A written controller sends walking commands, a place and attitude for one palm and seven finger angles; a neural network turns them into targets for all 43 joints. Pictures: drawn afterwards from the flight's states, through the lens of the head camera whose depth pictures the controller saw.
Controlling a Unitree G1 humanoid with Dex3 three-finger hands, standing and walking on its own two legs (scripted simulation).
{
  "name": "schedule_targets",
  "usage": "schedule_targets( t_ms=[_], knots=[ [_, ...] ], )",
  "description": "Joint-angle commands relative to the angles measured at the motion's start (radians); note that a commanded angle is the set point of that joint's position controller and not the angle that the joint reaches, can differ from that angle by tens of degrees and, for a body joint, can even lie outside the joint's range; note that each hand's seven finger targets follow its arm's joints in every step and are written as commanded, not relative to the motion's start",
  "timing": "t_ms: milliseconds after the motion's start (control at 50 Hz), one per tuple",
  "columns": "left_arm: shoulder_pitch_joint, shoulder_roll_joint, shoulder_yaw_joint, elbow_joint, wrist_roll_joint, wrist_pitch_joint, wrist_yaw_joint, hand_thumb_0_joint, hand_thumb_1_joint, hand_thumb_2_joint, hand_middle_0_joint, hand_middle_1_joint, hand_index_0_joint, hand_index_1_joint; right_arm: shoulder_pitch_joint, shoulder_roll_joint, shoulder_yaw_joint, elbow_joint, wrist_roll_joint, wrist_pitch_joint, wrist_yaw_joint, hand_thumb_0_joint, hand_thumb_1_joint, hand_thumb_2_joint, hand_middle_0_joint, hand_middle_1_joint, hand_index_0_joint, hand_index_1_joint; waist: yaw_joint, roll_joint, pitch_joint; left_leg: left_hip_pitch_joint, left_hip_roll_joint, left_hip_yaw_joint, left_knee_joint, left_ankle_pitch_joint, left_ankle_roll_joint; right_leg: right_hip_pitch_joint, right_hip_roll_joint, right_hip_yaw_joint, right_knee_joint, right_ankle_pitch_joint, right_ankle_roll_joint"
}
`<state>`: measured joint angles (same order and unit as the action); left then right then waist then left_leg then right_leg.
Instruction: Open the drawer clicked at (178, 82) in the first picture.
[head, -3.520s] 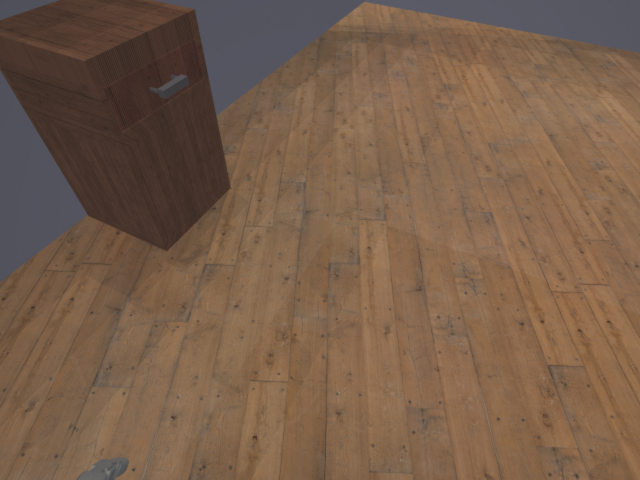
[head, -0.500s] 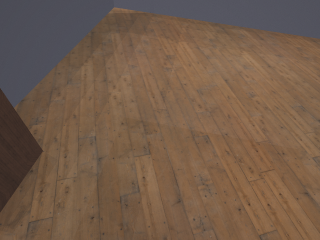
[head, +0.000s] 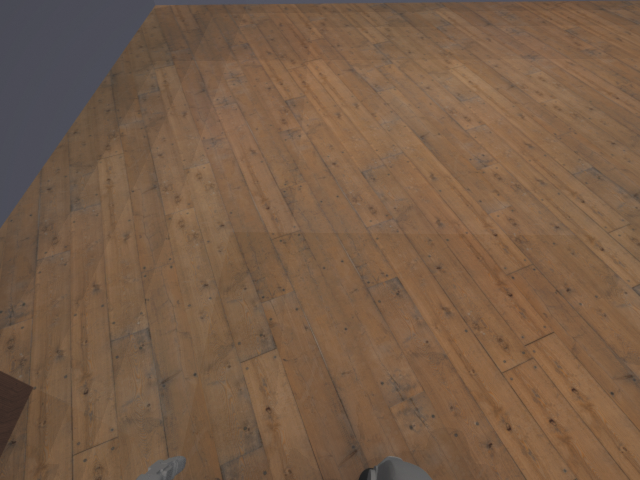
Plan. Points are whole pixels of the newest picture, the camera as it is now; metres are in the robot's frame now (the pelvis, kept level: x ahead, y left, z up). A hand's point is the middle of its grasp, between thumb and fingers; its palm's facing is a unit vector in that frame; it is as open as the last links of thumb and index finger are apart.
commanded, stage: walk to a spot facing it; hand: left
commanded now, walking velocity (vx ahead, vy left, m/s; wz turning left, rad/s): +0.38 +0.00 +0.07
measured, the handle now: out of the picture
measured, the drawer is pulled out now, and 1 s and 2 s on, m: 0.00 0.00 0.00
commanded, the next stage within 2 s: turn to face it in 0.70 s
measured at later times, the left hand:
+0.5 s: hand out of the picture +0.13 +0.20 -0.17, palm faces +0.15 -0.98 -0.11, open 7.3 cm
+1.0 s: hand (236, 247) +0.54 +0.18 -0.15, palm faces -0.01 -0.98 -0.20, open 7.3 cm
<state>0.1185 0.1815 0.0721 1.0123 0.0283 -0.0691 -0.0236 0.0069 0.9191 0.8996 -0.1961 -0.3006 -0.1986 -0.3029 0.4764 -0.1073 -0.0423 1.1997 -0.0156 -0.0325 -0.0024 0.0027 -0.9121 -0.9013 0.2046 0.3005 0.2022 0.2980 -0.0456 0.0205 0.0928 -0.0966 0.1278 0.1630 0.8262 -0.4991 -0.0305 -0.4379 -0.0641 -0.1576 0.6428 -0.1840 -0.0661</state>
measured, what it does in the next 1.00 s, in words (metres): walks ahead: left foot, then right foot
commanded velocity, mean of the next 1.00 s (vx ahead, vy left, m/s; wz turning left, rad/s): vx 0.26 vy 0.00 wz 0.09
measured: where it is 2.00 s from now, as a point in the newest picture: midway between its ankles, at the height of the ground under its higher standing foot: (328, 387)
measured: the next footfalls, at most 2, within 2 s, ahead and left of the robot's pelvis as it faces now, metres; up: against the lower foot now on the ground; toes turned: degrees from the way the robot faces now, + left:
left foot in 0.44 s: +0.32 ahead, +0.15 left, +0.00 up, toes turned +14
right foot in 0.94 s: +0.55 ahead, -0.10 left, +0.00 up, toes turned -9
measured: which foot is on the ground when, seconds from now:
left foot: up 0.00-0.42, down 0.44-0.94, up 0.96-1.00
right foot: down 0.00-0.44, up 0.46-0.92, down 0.94-1.00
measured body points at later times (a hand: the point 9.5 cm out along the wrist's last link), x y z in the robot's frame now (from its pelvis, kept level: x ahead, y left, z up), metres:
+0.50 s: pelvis +0.22 +0.04 +0.01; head +0.24 +0.07 +0.45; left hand +0.13 +0.25 -0.16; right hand +0.36 -0.18 -0.12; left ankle +0.28 +0.14 -0.72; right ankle +0.11 -0.09 -0.67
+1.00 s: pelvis +0.42 +0.01 +0.00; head +0.45 -0.01 +0.45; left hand +0.54 +0.23 -0.13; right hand +0.32 -0.19 -0.16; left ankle +0.30 +0.13 -0.67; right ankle +0.51 -0.09 -0.72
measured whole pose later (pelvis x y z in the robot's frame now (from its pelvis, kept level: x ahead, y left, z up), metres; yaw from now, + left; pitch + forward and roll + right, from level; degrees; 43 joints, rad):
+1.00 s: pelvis +0.42 +0.01 +0.00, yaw +2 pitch -2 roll +1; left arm 0.09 0.16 0.04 1.00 0.02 -0.07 -0.01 0.00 0.91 0.90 -0.20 -0.30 -0.20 -0.30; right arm 0.42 -0.11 -0.04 1.17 0.00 -0.01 -0.02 0.00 -0.91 -0.90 0.20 0.30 0.20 0.30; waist -0.07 0.02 0.11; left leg -0.20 0.08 0.09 0.97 -0.55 -0.02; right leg -0.39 -0.09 -0.18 0.64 -0.20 -0.05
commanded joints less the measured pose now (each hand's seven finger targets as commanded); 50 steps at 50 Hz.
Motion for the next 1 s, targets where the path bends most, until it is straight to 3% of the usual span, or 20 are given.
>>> schedule_targets(
  t_ms=[0, 60, 100, 320, 360, 380, 400, 420, 440, 460, 500, 580, 780, 820, 860, 880, 900, 920, 940, 980],
  knots=[
    [0.267, 0.171, 0.037, 0.041, -0.011, 0.005, 0.037, 0.0, 0.9, 0.9, -0.2, -0.3, -0.2, -0.3, -0.147, -0.104, -0.025, -0.145, 0.001, -0.037, -0.002, 0.0, -0.9, -0.9, 0.2, 0.3, 0.2, 0.3, 0.133, -0.119, -0.11, -0.577, 0.039, -0.154, 0.546, 0.125, 0.048, 0.415, -0.369, 0.508, -0.416, -0.227, -0.133],
    [0.18, 0.075, 0.003, 0.034, 0.0, -0.01, 0.042, 0.0, 0.9, 0.9, -0.2, -0.3, -0.2, -0.3, -0.079, -0.051, -0.022, -0.114, -0.012, -0.007, 0.005, 0.0, -0.9, -0.9, 0.2, 0.3, 0.2, 0.3, 0.038, -0.097, -0.055, -0.443, 0.059, -0.131, 0.382, 0.203, 0.028, 0.192, -0.27, 0.258, -0.453, -0.099, -0.076],
    [0.189, 0.05, 0.004, 0.033, 0.002, -0.017, 0.041, 0.0, 0.9, 0.9, -0.2, -0.3, -0.2, -0.3, -0.068, -0.039, -0.023, -0.114, -0.017, 0.007, 0.008, 0.0, -0.9, -0.9, 0.2, 0.3, 0.2, 0.3, 0.021, -0.127, -0.046, -0.436, 0.056, -0.108, 0.3, 0.239, 0.01, 0.166, -0.234, 0.178, -0.461, -0.033, -0.069],
    [0.299, 0.117, -0.003, 0.08, -0.002, -0.019, 0.036, 0.0, 0.9, 0.9, -0.2, -0.3, -0.2, -0.3, -0.393, -0.089, -0.016, -0.255, -0.008, -0.012, 0.042, 0.0, -0.9, -0.9, 0.2, 0.3, 0.2, 0.3, 0.087, -0.117, 0.027, -0.413, 0.0, -0.029, -0.16, 0.293, 0.029, 0.36, -0.246, 0.129, -0.423, 0.141, -0.068],
    [0.292, 0.127, 0.002, 0.084, -0.001, -0.015, 0.038, 0.0, 0.9, 0.9, -0.2, -0.3, -0.2, -0.3, -0.351, -0.11, -0.021, -0.249, -0.009, -0.018, 0.038, 0.0, -0.9, -0.9, 0.2, 0.3, 0.2, 0.3, 0.054, -0.086, 0.008, -0.304, -0.024, -0.01, -0.227, 0.265, 0.043, 0.363, -0.243, 0.106, -0.338, 0.223, -0.055],
    [0.276, 0.132, 0.003, 0.08, -0.005, -0.012, 0.038, 0.0, 0.9, 0.9, -0.2, -0.3, -0.2, -0.3, -0.259, -0.129, -0.026, -0.22, -0.013, -0.024, 0.031, 0.0, -0.9, -0.9, 0.2, 0.3, 0.2, 0.3, 0.005, -0.053, -0.034, -0.149, -0.059, 0.018, -0.29, 0.285, 0.053, 0.326, -0.208, 0.055, -0.206, 0.314, -0.034],
    [0.271, 0.114, 0.001, 0.071, -0.01, -0.012, 0.034, 0.0, 0.9, 0.9, -0.2, -0.3, -0.2, -0.3, -0.11, -0.18, -0.041, -0.177, -0.018, -0.031, 0.02, 0.0, -0.9, -0.9, 0.2, 0.3, 0.2, 0.3, -0.055, 0.03, -0.124, 0.094, -0.027, -0.04, -0.347, 0.309, 0.081, 0.216, -0.15, 0.002, 0.021, 0.321, 0.004],
    [0.306, 0.057, -0.005, 0.046, -0.02, -0.009, 0.024, 0.0, 0.9, 0.9, -0.2, -0.3, -0.2, -0.3, 0.022, -0.309, -0.07, -0.15, -0.031, -0.036, 0.006, 0.0, -0.9, -0.9, 0.2, 0.3, 0.2, 0.3, -0.088, 0.279, -0.241, 0.322, 0.232, -0.407, -0.429, 0.309, 0.177, -0.032, -0.015, -0.058, 0.353, -0.038, 0.062],
    [0.246, 0.068, -0.01, 0.007, -0.012, -0.013, 0.024, 0.0, 0.9, 0.9, -0.2, -0.3, -0.2, -0.3, 0.066, -0.342, -0.072, -0.132, -0.015, -0.024, 0.001, 0.0, -0.9, -0.9, 0.2, 0.3, 0.2, 0.3, -0.098, 0.304, -0.238, 0.31, 0.344, -0.569, -0.551, 0.26, 0.239, -0.153, 0.03, 0.037, 0.555, -0.39, 0.055],
    [0.172, 0.076, -0.009, -0.004, -0.012, -0.004, 0.025, 0.0, 0.9, 0.9, -0.2, -0.3, -0.2, -0.3, 0.009, -0.312, -0.067, -0.147, -0.008, -0.024, -0.009, 0.0, -0.9, -0.9, 0.2, 0.3, 0.2, 0.3, -0.087, 0.198, -0.176, 0.226, 0.353, -0.568, -0.571, 0.208, 0.239, -0.224, -0.02, 0.104, 0.656, -0.346, 0.05],
    [0.15, 0.049, -0.002, 0.015, -0.003, 0.003, 0.011, 0.0, 0.9, 0.9, -0.2, -0.3, -0.2, -0.3, -0.122, -0.213, -0.04, -0.18, -0.009, -0.037, -0.013, 0.0, -0.9, -0.9, 0.2, 0.3, 0.2, 0.3, -0.024, 0.074, -0.047, 0.038, 0.27, -0.396, -0.611, 0.215, 0.182, -0.217, -0.086, 0.142, 0.638, -0.179, 0.057],
    [0.251, -0.002, 0.001, 0.053, 0.006, 0.046, 0.009, 0.0, 0.9, 0.9, -0.2, -0.3, -0.2, -0.3, -0.168, -0.14, -0.029, -0.174, -0.005, -0.057, -0.02, 0.0, -0.9, -0.9, 0.2, 0.3, 0.2, 0.3, 0.058, 0.081, -0.046, -0.085, 0.177, -0.16, -0.653, 0.338, 0.144, -0.12, -0.091, 0.126, 0.537, -0.051, 0.084],
    [0.004, -0.001, -0.009, -0.04, -0.001, 0.053, 0.003, 0.0, 0.9, 0.9, -0.2, -0.3, -0.2, -0.3, -0.036, -0.158, -0.027, -0.098, -0.011, -0.045, -0.021, 0.0, -0.9, -0.9, 0.2, 0.3, 0.2, 0.3, 0.008, 0.104, 0.038, 0.063, 0.176, -0.005, -0.593, 0.677, 0.149, -0.13, -0.048, 0.053, 0.076, 0.026, 0.072],
    [0.015, 0.005, -0.012, -0.038, -0.001, 0.042, 0.009, 0.0, 0.9, 0.9, -0.2, -0.3, -0.2, -0.3, -0.035, -0.156, -0.022, -0.089, -0.012, -0.037, -0.024, 0.0, -0.9, -0.9, 0.2, 0.3, 0.2, 0.3, 0.017, 0.106, 0.026, 0.05, 0.171, -0.016, -0.518, 0.778, 0.145, -0.021, -0.02, 0.031, -0.01, 0.018, 0.058],
    [0.142, 0.035, -0.011, 0.005, 0.003, 0.026, 0.017, 0.0, 0.9, 0.9, -0.2, -0.3, -0.2, -0.3, -0.04, -0.157, -0.019, -0.079, -0.004, -0.031, -0.024, 0.0, -0.9, -0.9, 0.2, 0.3, 0.2, 0.3, 0.077, 0.071, -0.051, 0.028, 0.129, -0.026, -0.347, 0.879, 0.117, 0.19, 0.028, -0.014, -0.123, 0.095, 0.056],
    [0.241, 0.08, 0.0, 0.038, 0.006, 0.011, 0.023, 0.0, 0.9, 0.9, -0.2, -0.3, -0.2, -0.3, -0.042, -0.143, -0.015, -0.08, 0.004, -0.034, -0.022, 0.0, -0.9, -0.9, 0.2, 0.3, 0.2, 0.3, 0.123, 0.024, -0.117, -0.064, 0.089, -0.023, -0.208, 0.796, 0.083, 0.383, -0.014, 0.022, -0.162, 0.254, 0.052],
    [0.352, 0.177, 0.021, 0.067, 0.009, -0.002, 0.037, 0.0, 0.9, 0.9, -0.2, -0.3, -0.2, -0.3, -0.012, -0.096, -0.011, -0.09, 0.013, -0.036, -0.016, 0.0, -0.9, -0.9, 0.2, 0.3, 0.2, 0.3, 0.153, -0.167, -0.248, -0.269, -0.007, 0.028, 0.041, 0.421, 0.037, 0.637, -0.25, 0.23, -0.129, 0.608, -0.008],
    [0.409, 0.249, 0.032, 0.072, -0.006, 0.001, 0.035, 0.0, 0.9, 0.9, -0.2, -0.3, -0.2, -0.3, 0.021, -0.09, -0.015, -0.113, 0.019, -0.028, -0.022, 0.0, -0.9, -0.9, 0.2, 0.3, 0.2, 0.3, 0.14, -0.227, -0.314, -0.361, -0.099, -0.037, 0.306, -0.125, 0.018, 0.69, -0.437, 0.357, -0.16, 0.93, -0.114],
    [0.358, 0.252, 0.033, 0.05, -0.012, 0.003, 0.039, 0.0, 0.9, 0.9, -0.2, -0.3, -0.2, -0.3, -0.023, -0.091, -0.015, -0.127, 0.023, -0.013, -0.027, 0.0, -0.9, -0.9, 0.2, 0.3, 0.2, 0.3, 0.146, -0.252, -0.333, -0.371, -0.067, -0.139, 0.413, -0.139, 0.016, 0.587, -0.454, 0.377, -0.22, 0.829, -0.151],
    [0.175, 0.165, 0.016, -0.01, -0.012, 0.021, 0.055, 0.0, 0.9, 0.9, -0.2, -0.3, -0.2, -0.3, -0.101, -0.096, -0.022, -0.14, 0.01, 0.013, -0.019, 0.0, -0.9, -0.9, 0.2, 0.3, 0.2, 0.3, 0.097, -0.152, -0.157, -0.425, -0.007, -0.159, 0.485, -0.019, 0.005, 0.365, -0.408, 0.284, -0.298, 0.466, -0.119]
  ],
)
